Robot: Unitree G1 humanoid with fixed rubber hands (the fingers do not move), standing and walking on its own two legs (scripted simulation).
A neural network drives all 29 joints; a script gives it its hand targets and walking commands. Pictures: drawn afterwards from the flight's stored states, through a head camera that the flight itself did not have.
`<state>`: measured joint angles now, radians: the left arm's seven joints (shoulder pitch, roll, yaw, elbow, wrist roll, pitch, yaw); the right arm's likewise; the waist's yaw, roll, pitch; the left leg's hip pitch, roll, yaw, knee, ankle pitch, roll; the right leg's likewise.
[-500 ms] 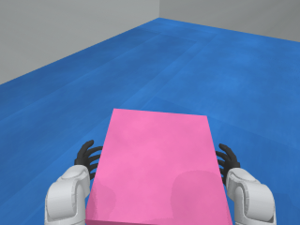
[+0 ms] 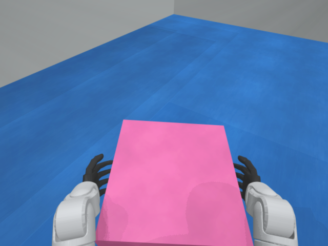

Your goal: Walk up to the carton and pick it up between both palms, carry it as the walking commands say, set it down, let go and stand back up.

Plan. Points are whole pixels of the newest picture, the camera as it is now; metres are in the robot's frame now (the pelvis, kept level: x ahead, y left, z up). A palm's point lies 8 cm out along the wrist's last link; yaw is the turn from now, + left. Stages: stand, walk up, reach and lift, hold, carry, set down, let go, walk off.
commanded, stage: carry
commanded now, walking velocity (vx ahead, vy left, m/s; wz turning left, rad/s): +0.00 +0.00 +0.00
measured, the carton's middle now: (169, 195) +0.28 +0.00 -0.01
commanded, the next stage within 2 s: none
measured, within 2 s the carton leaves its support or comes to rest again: neither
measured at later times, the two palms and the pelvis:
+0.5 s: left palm (92, 181) +0.27 +0.18 +0.07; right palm (245, 182) +0.27 -0.18 +0.07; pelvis +0.02 +0.00 +0.00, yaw +0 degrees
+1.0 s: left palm (93, 179) +0.28 +0.18 +0.07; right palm (244, 180) +0.28 -0.18 +0.07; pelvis +0.02 +0.01 +0.00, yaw +0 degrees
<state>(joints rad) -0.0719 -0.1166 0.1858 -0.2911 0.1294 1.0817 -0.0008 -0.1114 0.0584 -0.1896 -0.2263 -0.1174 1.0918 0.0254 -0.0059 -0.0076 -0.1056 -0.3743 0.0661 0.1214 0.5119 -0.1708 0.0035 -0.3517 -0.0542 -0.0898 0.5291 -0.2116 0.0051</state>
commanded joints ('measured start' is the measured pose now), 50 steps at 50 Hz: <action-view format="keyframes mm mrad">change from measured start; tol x2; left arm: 1 -436 -699 -675 -63 -296 -11 -166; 33 -404 -658 -655 -16 -247 -114 -155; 50 -395 -648 -663 -29 -251 -109 -154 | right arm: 1 -449 715 661 -122 307 -29 163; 35 -416 677 629 -79 266 -134 159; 50 -408 671 633 -91 271 -125 156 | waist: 1 0 -4 -202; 50 5 3 -195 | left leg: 1 119 79 -92 -82 -5 21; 17 128 86 -92 -73 48 24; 50 142 87 -90 -71 62 22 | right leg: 1 44 -85 85 -106 7 -29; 50 66 -83 74 -102 43 -27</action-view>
